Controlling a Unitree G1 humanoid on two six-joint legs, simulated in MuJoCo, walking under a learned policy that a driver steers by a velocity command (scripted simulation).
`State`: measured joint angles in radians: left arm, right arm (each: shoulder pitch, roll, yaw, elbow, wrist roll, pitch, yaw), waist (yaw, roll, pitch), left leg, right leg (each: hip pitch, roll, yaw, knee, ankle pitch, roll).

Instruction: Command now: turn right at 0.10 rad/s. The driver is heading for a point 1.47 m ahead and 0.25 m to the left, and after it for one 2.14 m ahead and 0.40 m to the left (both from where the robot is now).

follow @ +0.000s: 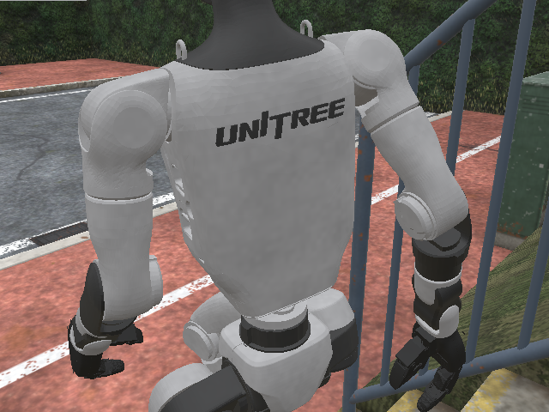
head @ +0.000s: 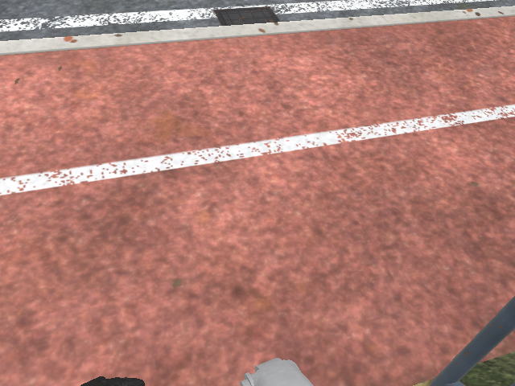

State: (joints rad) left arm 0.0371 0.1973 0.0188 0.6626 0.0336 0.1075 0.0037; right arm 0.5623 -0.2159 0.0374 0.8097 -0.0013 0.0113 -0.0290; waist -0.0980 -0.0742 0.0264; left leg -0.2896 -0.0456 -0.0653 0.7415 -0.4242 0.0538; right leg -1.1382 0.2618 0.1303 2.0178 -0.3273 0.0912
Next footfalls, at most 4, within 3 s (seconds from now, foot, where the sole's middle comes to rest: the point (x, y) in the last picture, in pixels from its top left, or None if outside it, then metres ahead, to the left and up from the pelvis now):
0.22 right None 0.10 -0.13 -0.75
1.18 right None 0.33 -0.10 -0.96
1.68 left None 0.64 0.14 -1.17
2.04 right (218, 366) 0.74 -0.04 -1.17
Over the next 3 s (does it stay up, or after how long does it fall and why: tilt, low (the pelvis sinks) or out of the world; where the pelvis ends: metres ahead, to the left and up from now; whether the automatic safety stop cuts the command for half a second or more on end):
stays up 0.66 0.10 -0.41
